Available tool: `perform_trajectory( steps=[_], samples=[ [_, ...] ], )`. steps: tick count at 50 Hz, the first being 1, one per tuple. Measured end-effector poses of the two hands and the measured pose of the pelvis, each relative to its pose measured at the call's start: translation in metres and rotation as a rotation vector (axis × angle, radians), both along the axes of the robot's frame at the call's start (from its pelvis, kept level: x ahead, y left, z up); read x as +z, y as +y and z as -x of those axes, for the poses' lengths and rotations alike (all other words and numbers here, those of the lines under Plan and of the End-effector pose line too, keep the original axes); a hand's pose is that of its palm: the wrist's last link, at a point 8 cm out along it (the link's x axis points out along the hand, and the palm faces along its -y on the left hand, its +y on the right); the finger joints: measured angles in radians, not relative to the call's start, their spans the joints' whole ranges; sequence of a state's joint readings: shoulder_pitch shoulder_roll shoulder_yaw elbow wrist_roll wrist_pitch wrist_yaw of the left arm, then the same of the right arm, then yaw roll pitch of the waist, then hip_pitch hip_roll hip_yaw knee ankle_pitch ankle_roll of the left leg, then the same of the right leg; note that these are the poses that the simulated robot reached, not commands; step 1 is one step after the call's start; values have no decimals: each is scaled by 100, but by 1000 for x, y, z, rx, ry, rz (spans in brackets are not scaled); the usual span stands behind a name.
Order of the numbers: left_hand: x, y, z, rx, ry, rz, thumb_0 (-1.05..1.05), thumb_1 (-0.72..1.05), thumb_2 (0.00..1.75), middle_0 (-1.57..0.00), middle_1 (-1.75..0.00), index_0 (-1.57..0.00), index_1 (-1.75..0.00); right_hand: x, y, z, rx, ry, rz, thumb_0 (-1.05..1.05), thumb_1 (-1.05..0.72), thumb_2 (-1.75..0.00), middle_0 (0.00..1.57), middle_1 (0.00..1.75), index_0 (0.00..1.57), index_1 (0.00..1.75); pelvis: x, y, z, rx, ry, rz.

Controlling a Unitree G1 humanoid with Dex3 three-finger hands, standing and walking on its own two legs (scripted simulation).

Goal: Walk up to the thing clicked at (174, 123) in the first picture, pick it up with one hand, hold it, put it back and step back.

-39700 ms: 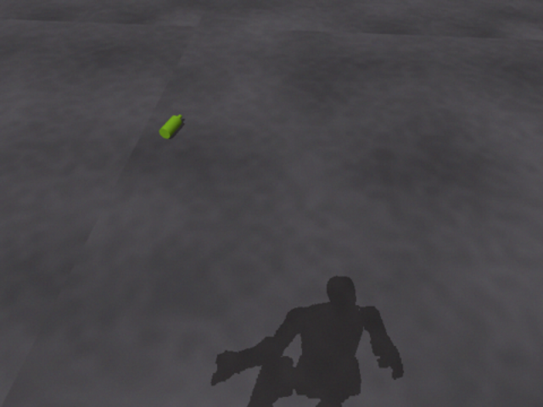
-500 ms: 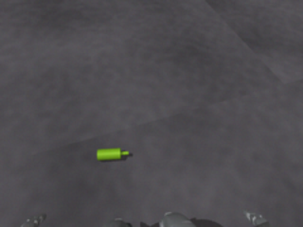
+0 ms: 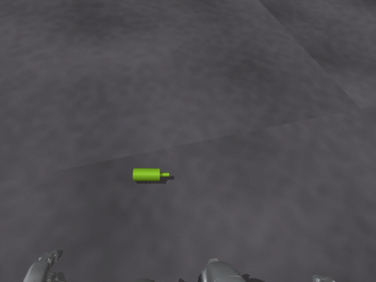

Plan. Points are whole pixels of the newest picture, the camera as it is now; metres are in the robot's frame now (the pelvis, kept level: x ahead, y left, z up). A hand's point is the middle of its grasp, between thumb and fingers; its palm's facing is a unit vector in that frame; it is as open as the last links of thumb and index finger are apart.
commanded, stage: step back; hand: left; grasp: from above
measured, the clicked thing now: (151, 174) +0.70 +0.15 -0.72
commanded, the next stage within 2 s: none
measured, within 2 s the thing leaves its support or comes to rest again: neither
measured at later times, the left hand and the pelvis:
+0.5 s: hand out of the picture -0.08 +0.23 -0.13, palm faces -0.06 -0.91 -0.41, open 7.4 cm; pelvis -0.16 -0.04 +0.01, yaw -4 degrees
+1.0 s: hand out of the picture -0.23 +0.22 -0.15, palm faces -0.04 -0.92 -0.40, open 7.4 cm; pelvis -0.34 -0.05 +0.00, yaw -3 degrees
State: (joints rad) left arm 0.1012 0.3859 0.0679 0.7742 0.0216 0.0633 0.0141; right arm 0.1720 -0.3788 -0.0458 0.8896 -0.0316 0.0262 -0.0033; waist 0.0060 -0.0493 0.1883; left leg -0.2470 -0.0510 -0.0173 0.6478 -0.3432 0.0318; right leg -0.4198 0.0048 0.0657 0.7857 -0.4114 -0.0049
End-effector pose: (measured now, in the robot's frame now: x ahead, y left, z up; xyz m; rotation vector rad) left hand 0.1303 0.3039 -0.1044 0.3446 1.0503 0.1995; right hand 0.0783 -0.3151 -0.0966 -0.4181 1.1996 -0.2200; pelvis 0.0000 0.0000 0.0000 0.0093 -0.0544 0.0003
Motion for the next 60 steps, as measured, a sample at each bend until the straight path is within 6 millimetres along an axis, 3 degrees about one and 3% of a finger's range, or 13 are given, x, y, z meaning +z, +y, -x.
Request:
perform_trajectory(
  steps=[5,11,18,23,26,32,35,41,47,51,56,60],
  samples=[
    [1,5,39,22,48,9,1,90,90,-20,-30,-20,-30,16,6,26,-4,-24,4,1,-90,-90,20,30,20,30,11,-1,26,-12,12,32],
    [-2,5,94,14,121,-13,1,90,90,-20,-30,-20,-30,21,-2,45,-8,-100,13,1,-90,-90,20,30,20,30,10,-8,63,-53,18,31],
    [-5,-16,156,-15,154,-47,1,90,90,-20,-30,-20,-30,0,-34,86,-16,-153,-4,1,-90,-90,20,30,20,30,-6,-29,119,-94,15,25],
    [9,-34,206,0,166,-46,1,90,90,-20,-30,-20,-30,-7,-46,134,-63,-102,-25,1,-90,-90,20,30,20,30,2,-37,150,-80,12,-9],
    [17,-36,220,9,151,-55,1,90,90,-20,-30,-21,-30,-8,-47,165,-62,-64,-33,1,-90,-90,20,30,20,30,6,-38,166,-61,20,-18],
    [15,-31,227,6,36,-60,1,90,90,-20,-30,-21,-30,-13,-39,223,-29,37,-21,1,-91,-90,20,30,20,30,2,-37,205,1,24,-6],
    [5,-25,234,7,-7,-41,1,90,90,-20,-30,-21,-30,-15,-32,246,-15,54,-9,1,-90,-90,20,30,20,30,-6,-32,229,21,9,-20],
    [3,-29,271,23,17,-3,1,90,90,-20,-30,-20,-30,2,-26,279,-1,18,-8,1,-90,-90,20,30,20,30,5,-34,269,13,9,21],
    [0,-37,329,6,71,-12,1,90,90,-20,-30,-20,-30,12,-40,290,17,-79,10,1,-90,-90,20,30,20,30,5,-44,312,-30,26,33],
    [-6,-47,375,-4,110,-38,1,90,90,-20,-30,-20,-30,3,-58,305,23,-135,-3,1,-90,-90,20,30,20,30,-5,-58,347,-61,29,22],
    [3,-60,442,20,158,-48,1,90,90,-20,-30,-20,-30,-5,-70,344,-13,-121,-25,1,-90,-90,20,30,20,30,-1,-68,382,-58,15,7],
    [13,-58,479,52,167,-64,1,90,90,-20,-30,-21,-30,-8,-71,382,-13,-76,-42,1,-90,-90,20,30,20,30,4,-68,402,-31,16,-9]
  ],
)
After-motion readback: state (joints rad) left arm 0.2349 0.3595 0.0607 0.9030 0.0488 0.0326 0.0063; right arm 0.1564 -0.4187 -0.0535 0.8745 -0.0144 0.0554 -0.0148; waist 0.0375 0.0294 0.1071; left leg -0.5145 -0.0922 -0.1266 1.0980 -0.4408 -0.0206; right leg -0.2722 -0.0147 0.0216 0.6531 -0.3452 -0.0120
